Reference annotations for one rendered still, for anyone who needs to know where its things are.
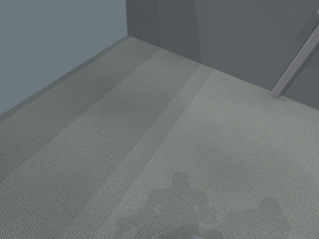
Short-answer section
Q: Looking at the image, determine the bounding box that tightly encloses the panel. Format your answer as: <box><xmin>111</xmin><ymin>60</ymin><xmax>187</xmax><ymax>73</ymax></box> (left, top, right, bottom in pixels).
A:
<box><xmin>270</xmin><ymin>9</ymin><xmax>319</xmax><ymax>99</ymax></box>

